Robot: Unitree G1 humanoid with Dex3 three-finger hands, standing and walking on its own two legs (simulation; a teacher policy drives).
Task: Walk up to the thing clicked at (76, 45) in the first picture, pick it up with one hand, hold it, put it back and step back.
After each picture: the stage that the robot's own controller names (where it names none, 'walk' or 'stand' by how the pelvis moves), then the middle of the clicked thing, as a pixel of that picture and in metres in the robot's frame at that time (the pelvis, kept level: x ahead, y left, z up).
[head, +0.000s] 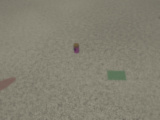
stand; (76, 48) +1.44 +0.10 -0.72
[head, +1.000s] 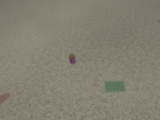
walk; (72, 59) +1.32 +0.23 -0.72
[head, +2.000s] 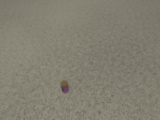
walk; (64, 86) +0.81 +0.23 -0.70
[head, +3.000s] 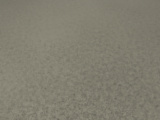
walk; out of the picture +0.45 +0.20 -0.71
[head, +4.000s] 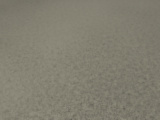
stand; out of the picture +0.37 +0.22 -0.72
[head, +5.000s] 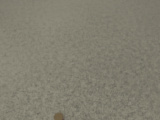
walk; (59, 119) +0.45 +0.14 -0.69
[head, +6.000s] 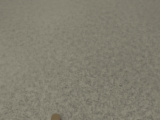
stand; out of the picture +0.42 +0.21 -0.69
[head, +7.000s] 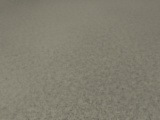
stand; out of the picture +0.45 +0.23 -0.72
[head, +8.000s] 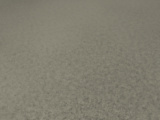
stand; out of the picture +0.44 +0.23 -0.72
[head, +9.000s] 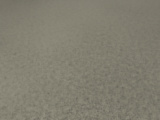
stand; out of the picture +0.43 +0.23 -0.73
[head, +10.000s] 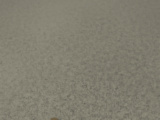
go down; out of the picture +0.44 +0.22 -0.71
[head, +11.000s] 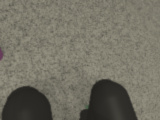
go down; out of the picture +0.49 +0.29 -0.28
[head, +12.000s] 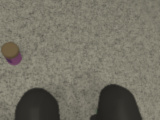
close in; (12, 54) +0.50 +0.28 -0.29
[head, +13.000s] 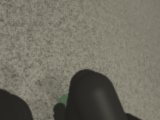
close in; out of the picture +0.47 +0.33 -0.22
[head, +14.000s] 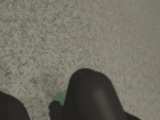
close; out of the picture +0.46 +0.33 -0.23
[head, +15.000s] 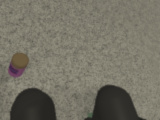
lift; (18, 65) +0.46 +0.24 -0.28
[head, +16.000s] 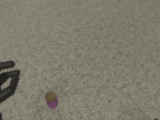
lift; (51, 100) +0.46 +0.19 -0.53
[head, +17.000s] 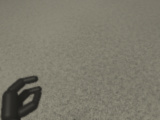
go down; out of the picture +0.41 +0.16 -0.66
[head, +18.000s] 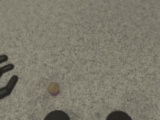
stand; (53, 89) +0.45 +0.19 -0.47
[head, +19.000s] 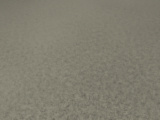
stand; out of the picture +0.41 +0.17 -0.65
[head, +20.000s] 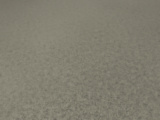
stand; out of the picture +0.41 +0.16 -0.66
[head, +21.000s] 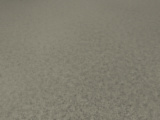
stand; out of the picture +0.41 +0.16 -0.66
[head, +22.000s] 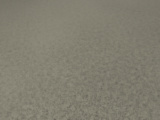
stand; out of the picture +0.41 +0.16 -0.66
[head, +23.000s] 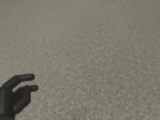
hold; out of the picture +0.41 +0.17 -0.65
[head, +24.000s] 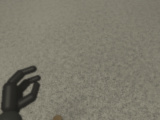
close; out of the picture +0.43 +0.18 -0.65
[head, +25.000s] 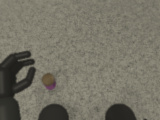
close; (49, 81) +0.47 +0.20 -0.42
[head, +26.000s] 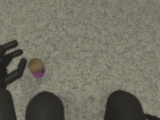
hold; (37, 68) +0.48 +0.21 -0.31
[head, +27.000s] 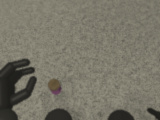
close; (54, 87) +0.46 +0.19 -0.46
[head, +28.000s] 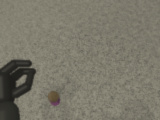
close; (54, 98) +0.45 +0.18 -0.52
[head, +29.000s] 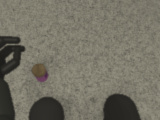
close; (40, 73) +0.48 +0.21 -0.36
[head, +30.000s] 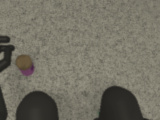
hold; (25, 65) +0.48 +0.22 -0.29
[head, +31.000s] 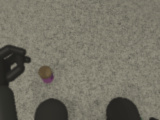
close; (46, 75) +0.48 +0.20 -0.38
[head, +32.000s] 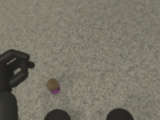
close; (53, 87) +0.47 +0.19 -0.46
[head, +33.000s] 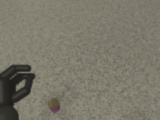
close; (54, 105) +0.45 +0.18 -0.56
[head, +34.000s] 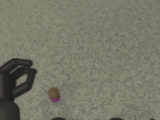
close; (54, 95) +0.47 +0.19 -0.50
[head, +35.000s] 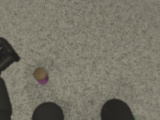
crouch; (41, 76) +0.47 +0.20 -0.41
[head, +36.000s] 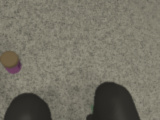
hold; (11, 63) +0.47 +0.23 -0.28
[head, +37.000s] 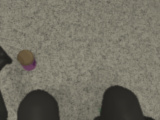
lower; (27, 60) +0.48 +0.22 -0.30
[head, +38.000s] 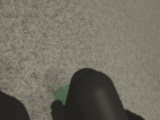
lower; out of the picture +0.46 +0.28 -0.23
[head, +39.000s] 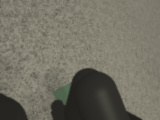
lower; out of the picture +0.46 +0.29 -0.23
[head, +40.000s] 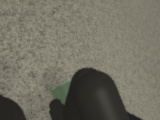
lower; out of the picture +0.46 +0.29 -0.23
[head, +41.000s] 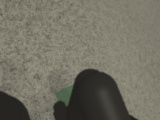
hold; out of the picture +0.46 +0.29 -0.24
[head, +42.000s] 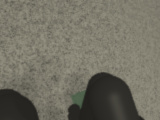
withdraw; out of the picture +0.46 +0.28 -0.24
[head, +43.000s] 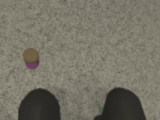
walk; (31, 59) +0.48 +0.23 -0.31
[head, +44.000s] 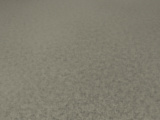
stand; out of the picture +0.42 +0.17 -0.65
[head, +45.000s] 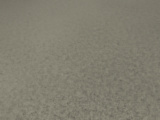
stand; out of the picture +0.44 +0.18 -0.67
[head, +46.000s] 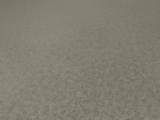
stand; out of the picture +0.43 +0.18 -0.67
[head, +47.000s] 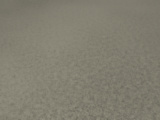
stand; out of the picture +0.46 +0.15 -0.72
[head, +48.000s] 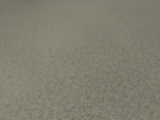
stand; out of the picture +0.42 +0.18 -0.73
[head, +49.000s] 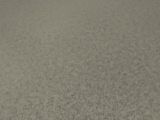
walk; out of the picture +0.44 +0.17 -0.72
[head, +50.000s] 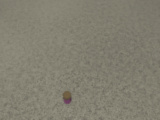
walk; (67, 97) +0.61 +0.12 -0.70
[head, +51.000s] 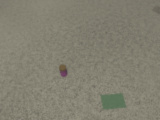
walk; (63, 70) +0.89 +0.23 -0.69
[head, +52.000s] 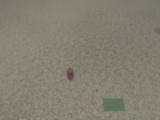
stand; (70, 74) +1.05 +0.16 -0.71
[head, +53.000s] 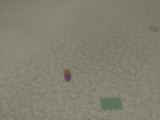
stand; (67, 75) +1.06 +0.18 -0.73
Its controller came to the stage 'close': yes
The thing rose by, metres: 0.01
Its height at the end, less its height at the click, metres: +0.00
